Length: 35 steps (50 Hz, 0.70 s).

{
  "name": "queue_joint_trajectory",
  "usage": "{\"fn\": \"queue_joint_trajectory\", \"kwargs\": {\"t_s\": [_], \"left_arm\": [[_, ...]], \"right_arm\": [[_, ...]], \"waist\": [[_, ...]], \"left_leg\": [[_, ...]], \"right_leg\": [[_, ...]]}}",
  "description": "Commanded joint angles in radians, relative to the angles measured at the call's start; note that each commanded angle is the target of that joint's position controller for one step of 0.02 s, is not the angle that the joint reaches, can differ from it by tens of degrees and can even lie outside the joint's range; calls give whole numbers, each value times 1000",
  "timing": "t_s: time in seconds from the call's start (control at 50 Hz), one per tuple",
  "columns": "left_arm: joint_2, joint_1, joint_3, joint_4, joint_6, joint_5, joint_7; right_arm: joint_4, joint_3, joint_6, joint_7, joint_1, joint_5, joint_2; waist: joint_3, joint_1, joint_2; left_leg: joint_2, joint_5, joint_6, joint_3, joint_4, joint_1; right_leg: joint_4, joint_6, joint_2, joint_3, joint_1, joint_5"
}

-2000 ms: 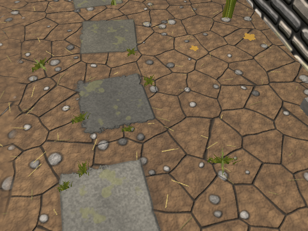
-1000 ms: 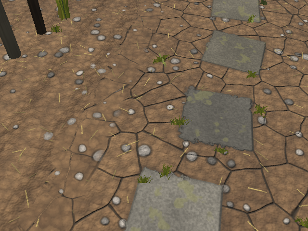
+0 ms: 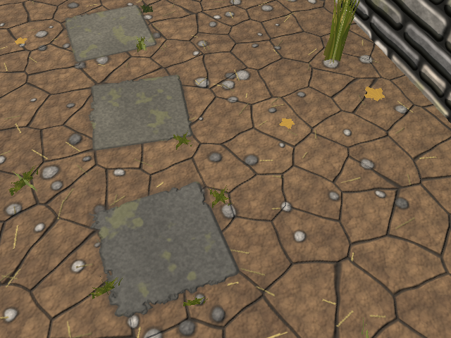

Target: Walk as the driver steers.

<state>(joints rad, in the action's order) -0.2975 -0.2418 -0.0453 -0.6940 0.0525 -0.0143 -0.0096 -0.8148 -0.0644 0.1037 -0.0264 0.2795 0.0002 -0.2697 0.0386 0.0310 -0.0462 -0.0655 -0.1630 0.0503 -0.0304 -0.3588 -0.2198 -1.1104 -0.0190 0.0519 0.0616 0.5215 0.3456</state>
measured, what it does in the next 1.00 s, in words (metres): walks ahead, turning left: right foot, then left foot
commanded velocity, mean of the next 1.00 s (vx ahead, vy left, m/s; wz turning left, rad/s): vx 0.50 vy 0.00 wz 0.45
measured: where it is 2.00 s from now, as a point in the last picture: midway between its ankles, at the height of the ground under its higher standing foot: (138, 180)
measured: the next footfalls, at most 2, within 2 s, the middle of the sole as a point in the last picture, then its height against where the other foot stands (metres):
right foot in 0.26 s outside the picture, level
left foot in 0.76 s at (165, 324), level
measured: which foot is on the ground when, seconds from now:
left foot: down 0.00-0.26, up 0.28-0.74, down 0.76-1.00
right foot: up 0.00-0.24, down 0.26-0.76, up 0.78-1.00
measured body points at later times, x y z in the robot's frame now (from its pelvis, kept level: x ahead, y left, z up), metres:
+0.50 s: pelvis +0.27 -0.04 +0.00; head +0.29 -0.04 +0.45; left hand +0.27 +0.25 -0.10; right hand +0.47 -0.28 -0.10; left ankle +0.29 +0.12 -0.66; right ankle +0.27 -0.15 -0.74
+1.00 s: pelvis +0.50 +0.10 +0.00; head +0.53 +0.14 +0.45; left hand +0.53 +0.43 -0.09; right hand +0.72 -0.10 -0.10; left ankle +0.48 +0.16 -0.74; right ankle +0.68 -0.02 -0.67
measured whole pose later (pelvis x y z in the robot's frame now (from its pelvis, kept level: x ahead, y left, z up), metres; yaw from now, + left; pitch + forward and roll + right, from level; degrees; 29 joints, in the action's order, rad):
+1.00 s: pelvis +0.50 +0.10 +0.00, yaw +32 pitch +1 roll +0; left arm -0.32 -0.12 -0.05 -0.68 0.10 0.02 0.00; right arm -0.70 -0.06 0.05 -0.01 0.31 0.01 -0.28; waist 0.06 0.04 -0.03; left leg -0.11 -0.17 0.10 0.07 -0.37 -0.22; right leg -0.97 0.05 0.10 0.07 0.63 0.23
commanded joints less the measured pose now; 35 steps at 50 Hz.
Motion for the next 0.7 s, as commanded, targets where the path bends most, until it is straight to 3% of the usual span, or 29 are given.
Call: {"fn": "queue_joint_trajectory", "kwargs": {"t_s": [0.02, 0.08, 0.16, 0.2, 0.24, 0.26, 0.28, 0.3, 0.32, 0.36, 0.4, 0.46, 0.56, 0.66, 0.7], "left_arm": [[-32, 18, -1, 89, 21, 20, 5], [-20, 124, 12, 109, 39, 17, 18], [-56, 222, 0, 138, 53, 2, 30], [-84, 209, -15, 139, 59, -2, 31], [-128, 69, -44, 101, 62, 2, 21], [-188, -82, -64, 87, 62, 20, 10], [-275, -172, -85, 68, 46, 38, 9], [-203, -183, -70, 56, 43, 30, 17], [-141, -130, -51, 57, 43, 20, 18], [-72, -24, -30, 53, 44, 23, 21], [-59, 22, -31, 41, 53, 29, 20], [-87, 22, -46, 14, 69, 22, 14], [-140, 1, -64, -22, 59, 17, 1], [-185, -58, -81, -62, 35, -8, 0], [-215, -56, -90, -65, 21, -16, -4]], "right_arm": [[57, -26, 15, 10, -35, 19, -144], [53, -35, 1, 18, -14, 26, -178], [30, -38, -19, 23, 74, 38, -196], [26, -39, -30, 27, 84, 36, -202], [29, -28, -36, 28, 86, 25, -170], [54, -4, -33, 25, 71, 8, -108], [88, 24, -21, 28, 177, 18, -15], [82, 7, -18, 31, 173, 44, -94], [91, -13, -23, 32, 104, 53, -155], [104, -17, -36, 32, 33, 33, -144], [113, -17, -57, 24, 28, 33, -110], [144, -10, -77, 18, -15, 25, -72], [191, 6, -70, -11, -148, 21, -52], [253, 3, -72, -35, -272, 22, -74], [265, -12, -77, -38, -250, 19, -102]], "waist": [[-6, -31, 117], [9, 1, 105], [-3, 31, 114], [-14, 6, 128], [-82, -76, 123], [-204, -150, 52], [-353, -123, -223], [-334, -132, -218], [-206, -130, -134], [-87, -85, -71], [-42, -47, -86], [-13, -34, -38], [18, -71, -5], [55, -97, 1], [15, -64, -24]], "left_leg": [[279, 101, 223, 296, 230, 28], [227, 125, 186, 216, 224, -18], [249, 97, 145, 253, 161, 28], [265, 64, 117, 291, 105, 57], [206, 143, 71, 260, -66, 17], [140, 37, 30, 212, -331, -102], [19, -346, -32, 92, -677, -407], [53, -415, -38, 157, -848, -532], [96, -329, -35, 166, -906, -582], [153, -198, -43, 142, -861, -538], [184, -138, -52, 135, -812, -462], [192, -71, -68, 130, -729, -477], [179, 153, -60, 79, -442, -443], [152, 105, -5, 14, -298, -427], [97, 7, 35, -40, -280, -341]], "right_leg": [[166, 24, 65, 12, 93, -53], [400, 46, 29, -15, 8, -247], [553, 54, -16, -7, -79, -352], [605, 35, -24, -4, -146, -316], [654, -8, -25, -22, -372, -266], [643, -68, 120, 108, -595, -227], [716, -203, 365, 500, -881, -62], [804, -233, 374, 669, -845, 109], [816, -199, 340, 529, -748, 114], [857, -168, 256, 301, -557, -84], [914, -157, 218, 170, -444, -202], [961, -176, 228, 57, -416, -336], [978, -154, 205, -119, -441, -394], [929, -118, 240, -199, -555, -467], [813, -98, 241, -235, -596, -759]]}}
